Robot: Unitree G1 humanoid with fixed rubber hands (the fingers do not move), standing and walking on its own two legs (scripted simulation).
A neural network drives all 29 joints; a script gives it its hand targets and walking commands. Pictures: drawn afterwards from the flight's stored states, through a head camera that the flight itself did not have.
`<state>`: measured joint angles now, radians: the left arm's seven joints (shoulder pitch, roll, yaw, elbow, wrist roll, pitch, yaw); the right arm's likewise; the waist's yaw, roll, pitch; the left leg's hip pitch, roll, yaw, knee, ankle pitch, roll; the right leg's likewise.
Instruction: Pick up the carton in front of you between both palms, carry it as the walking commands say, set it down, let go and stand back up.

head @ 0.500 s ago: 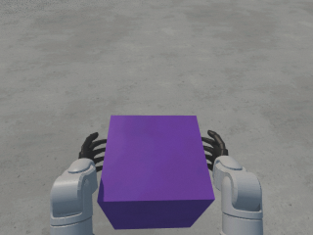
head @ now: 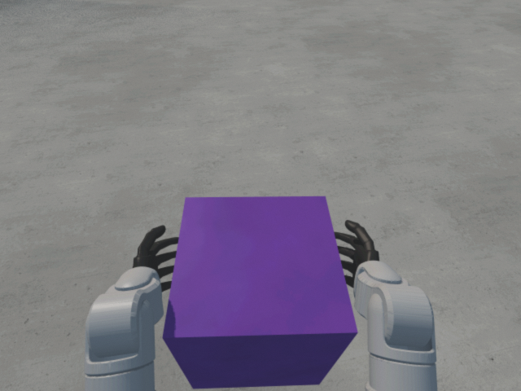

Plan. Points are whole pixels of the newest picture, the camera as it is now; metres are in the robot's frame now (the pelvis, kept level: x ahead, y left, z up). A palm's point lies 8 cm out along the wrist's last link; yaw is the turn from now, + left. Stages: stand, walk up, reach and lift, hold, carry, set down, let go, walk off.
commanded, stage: carry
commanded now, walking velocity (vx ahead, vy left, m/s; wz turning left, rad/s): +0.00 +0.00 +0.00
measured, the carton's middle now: (256, 296) +0.28 +0.00 +0.01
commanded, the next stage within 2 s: hold in 1.94 s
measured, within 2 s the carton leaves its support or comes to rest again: neither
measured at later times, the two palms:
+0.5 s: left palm (154, 314) +0.24 +0.15 +0.03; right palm (363, 310) +0.24 -0.15 +0.04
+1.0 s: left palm (145, 338) +0.21 +0.15 +0.03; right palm (362, 332) +0.21 -0.14 +0.03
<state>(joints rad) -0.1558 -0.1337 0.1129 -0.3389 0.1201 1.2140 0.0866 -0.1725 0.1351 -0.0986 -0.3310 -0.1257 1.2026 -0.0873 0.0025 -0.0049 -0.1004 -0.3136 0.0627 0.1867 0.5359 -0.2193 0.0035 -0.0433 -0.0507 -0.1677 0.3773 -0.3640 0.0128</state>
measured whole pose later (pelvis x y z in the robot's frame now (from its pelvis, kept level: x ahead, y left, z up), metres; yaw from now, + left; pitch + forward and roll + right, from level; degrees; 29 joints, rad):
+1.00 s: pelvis -0.08 +0.01 -0.01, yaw -1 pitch +2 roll +0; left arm -0.19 -0.14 0.15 0.15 0.23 0.75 0.04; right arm -0.20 0.14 -0.16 0.15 -0.23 0.73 -0.03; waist 0.00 0.00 -0.09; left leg -0.36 0.09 0.19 0.52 -0.18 0.02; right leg -0.17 -0.05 -0.19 0.53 -0.38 -0.01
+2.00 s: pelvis -0.11 -0.01 +0.00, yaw -3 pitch -2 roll +1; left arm -0.18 -0.14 0.16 0.12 0.24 0.74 0.04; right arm -0.21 0.14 -0.16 0.18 -0.24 0.70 -0.02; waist 0.02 -0.02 0.00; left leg -0.30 0.06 0.07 0.45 -0.10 0.00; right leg -0.15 -0.02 -0.14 0.52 -0.33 -0.04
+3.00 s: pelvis -0.12 +0.05 -0.03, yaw -16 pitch +12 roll +0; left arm -0.51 -0.15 0.46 0.53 0.39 0.33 -0.03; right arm -0.55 0.21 -0.47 0.59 -0.41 0.29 -0.01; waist 0.06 -0.05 0.07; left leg -0.70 -0.03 -0.07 0.70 -0.21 -0.01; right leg -0.62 0.05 0.12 0.73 -0.32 0.03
